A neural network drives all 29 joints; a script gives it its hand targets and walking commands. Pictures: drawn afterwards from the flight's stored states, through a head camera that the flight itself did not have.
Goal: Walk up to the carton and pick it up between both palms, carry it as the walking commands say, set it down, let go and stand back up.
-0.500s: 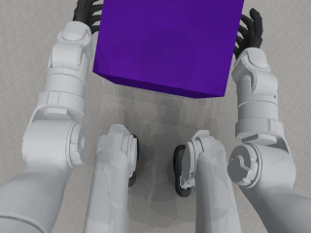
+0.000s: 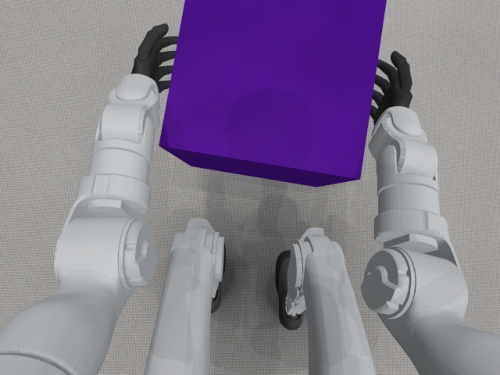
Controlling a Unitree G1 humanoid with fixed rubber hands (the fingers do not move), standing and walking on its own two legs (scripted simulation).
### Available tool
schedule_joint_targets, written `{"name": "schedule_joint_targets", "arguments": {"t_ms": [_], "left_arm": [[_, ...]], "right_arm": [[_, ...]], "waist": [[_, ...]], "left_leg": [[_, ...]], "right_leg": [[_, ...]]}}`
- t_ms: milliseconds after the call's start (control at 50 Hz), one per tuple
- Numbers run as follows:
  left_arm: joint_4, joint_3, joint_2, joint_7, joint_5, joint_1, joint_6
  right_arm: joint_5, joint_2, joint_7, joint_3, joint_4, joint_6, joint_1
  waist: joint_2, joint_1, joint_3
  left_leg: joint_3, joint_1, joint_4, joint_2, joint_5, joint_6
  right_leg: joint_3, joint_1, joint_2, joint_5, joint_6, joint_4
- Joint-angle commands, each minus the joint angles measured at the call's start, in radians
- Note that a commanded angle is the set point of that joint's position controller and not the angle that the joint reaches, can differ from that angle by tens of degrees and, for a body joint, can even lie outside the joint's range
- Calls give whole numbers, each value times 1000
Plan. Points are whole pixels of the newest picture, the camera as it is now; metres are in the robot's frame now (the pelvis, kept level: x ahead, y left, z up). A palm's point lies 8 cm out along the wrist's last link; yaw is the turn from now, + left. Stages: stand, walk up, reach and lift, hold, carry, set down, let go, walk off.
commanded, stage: reach and lift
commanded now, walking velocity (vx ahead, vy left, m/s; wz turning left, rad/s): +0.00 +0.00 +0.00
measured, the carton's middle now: (270, 87) +0.54 +0.02 -0.15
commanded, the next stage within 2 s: none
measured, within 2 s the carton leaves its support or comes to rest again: neither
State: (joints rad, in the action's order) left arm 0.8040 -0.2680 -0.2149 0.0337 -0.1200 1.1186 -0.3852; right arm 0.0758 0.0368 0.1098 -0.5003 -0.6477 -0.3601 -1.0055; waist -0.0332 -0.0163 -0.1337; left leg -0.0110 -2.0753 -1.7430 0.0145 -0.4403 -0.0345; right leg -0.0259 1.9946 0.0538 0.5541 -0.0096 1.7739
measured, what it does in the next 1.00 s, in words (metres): rises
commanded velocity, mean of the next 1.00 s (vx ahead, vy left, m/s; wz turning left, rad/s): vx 0.00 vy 0.00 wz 0.00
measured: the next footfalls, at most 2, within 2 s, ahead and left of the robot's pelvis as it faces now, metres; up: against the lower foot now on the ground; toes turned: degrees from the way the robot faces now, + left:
none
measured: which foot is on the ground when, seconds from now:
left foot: down 0.00-1.00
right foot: down 0.00-1.00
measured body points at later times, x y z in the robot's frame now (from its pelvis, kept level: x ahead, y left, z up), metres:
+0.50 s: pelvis +0.01 +0.00 +0.06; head +0.24 +0.04 +0.44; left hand +0.50 +0.19 -0.01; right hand +0.48 -0.16 +0.00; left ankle +0.12 +0.10 -0.46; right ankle +0.09 -0.12 -0.46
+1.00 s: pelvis +0.03 +0.01 +0.12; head +0.22 +0.04 +0.53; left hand +0.48 +0.19 +0.06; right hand +0.46 -0.17 +0.08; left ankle +0.12 +0.10 -0.46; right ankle +0.09 -0.12 -0.46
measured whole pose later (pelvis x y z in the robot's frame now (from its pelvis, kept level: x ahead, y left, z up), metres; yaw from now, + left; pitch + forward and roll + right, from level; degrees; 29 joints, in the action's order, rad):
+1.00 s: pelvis +0.03 +0.01 +0.12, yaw +1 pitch +37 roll -2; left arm 0.73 -0.30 -0.08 0.04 -0.19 0.80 -0.38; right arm 0.13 -0.05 0.06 -0.51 -0.61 -0.34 -0.71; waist -0.02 -0.04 -0.25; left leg -0.01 -1.57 -1.33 0.03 -0.40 -0.04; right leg 0.01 1.50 0.05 0.49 -0.01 1.35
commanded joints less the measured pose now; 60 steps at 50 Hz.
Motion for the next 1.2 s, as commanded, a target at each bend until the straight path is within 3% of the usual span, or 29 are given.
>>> {"name": "schedule_joint_targets", "arguments": {"t_ms": [0, 640, 1180], "left_arm": [[-128, 385, 970, 236, 159, 571, 43], [-121, 381, 1071, 232, 108, 381, 51], [-178, 407, 1123, 250, 66, 166, 58]], "right_arm": [[-163, -883, -310, 537, 87, 23, -717], [-115, -968, -349, 529, 31, 23, -499], [-73, -1028, -391, 561, 54, 17, -260]], "waist": [[102, 5, -1121], [103, -17, -1006], [81, -25, -856]], "left_leg": [[1, 882, 148, 105, 268, 17], [-26, 1109, 397, 111, 249, 15], [-61, 1369, 655, 98, 347, 7]], "right_leg": [[-32, -367, 102, -252, -1, -196], [-5, -564, 102, -241, -2, -442], [40, -840, 92, -337, 1, -707]]}}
